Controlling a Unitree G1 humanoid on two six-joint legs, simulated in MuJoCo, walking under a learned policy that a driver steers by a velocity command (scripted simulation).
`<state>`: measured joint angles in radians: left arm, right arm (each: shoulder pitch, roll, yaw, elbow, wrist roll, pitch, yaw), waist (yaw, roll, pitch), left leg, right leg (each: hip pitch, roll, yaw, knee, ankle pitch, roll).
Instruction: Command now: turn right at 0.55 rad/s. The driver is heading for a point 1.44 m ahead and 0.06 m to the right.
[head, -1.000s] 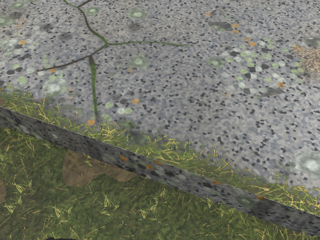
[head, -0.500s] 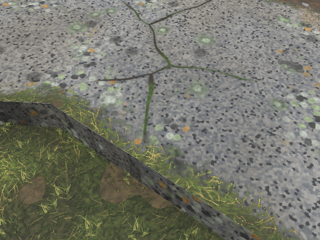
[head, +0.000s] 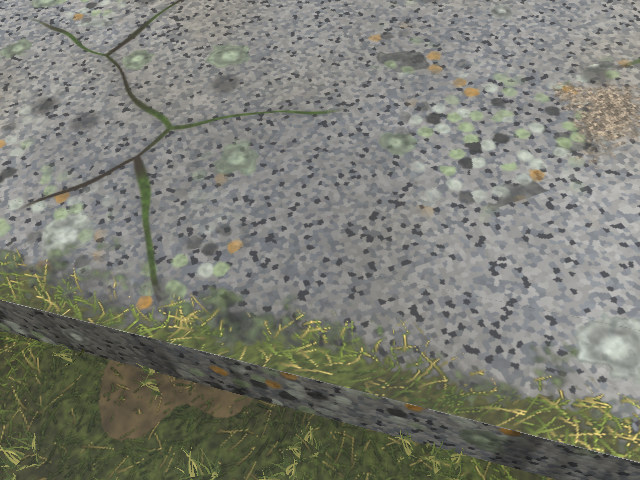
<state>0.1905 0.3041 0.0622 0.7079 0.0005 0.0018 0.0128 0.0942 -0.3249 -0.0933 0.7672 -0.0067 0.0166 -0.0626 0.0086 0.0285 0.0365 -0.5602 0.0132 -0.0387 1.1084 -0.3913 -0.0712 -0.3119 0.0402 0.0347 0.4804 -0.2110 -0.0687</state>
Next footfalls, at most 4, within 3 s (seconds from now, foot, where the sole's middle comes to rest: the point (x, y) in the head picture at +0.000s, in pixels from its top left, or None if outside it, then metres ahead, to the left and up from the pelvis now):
0.32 left None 0.08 0.15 -0.78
0.58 right None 0.02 -0.12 -0.78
1.54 right None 0.28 -0.18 -0.78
2.08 left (370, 328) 0.69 -0.02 -0.60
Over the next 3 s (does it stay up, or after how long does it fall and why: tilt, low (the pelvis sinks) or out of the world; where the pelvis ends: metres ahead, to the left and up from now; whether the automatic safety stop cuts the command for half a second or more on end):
stays up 1.02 -0.13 0.18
